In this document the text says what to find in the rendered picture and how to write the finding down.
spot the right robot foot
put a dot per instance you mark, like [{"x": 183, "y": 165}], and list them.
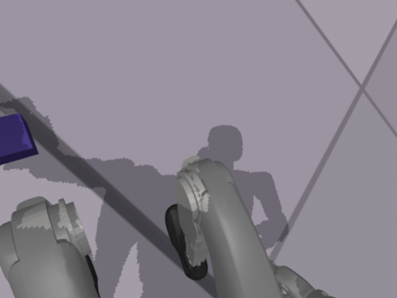
[{"x": 177, "y": 238}]

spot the carton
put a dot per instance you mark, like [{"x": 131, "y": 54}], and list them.
[{"x": 16, "y": 141}]

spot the right robot hand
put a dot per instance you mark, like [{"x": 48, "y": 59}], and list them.
[{"x": 291, "y": 284}]

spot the left robot foot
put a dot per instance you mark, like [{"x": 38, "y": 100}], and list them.
[{"x": 93, "y": 272}]

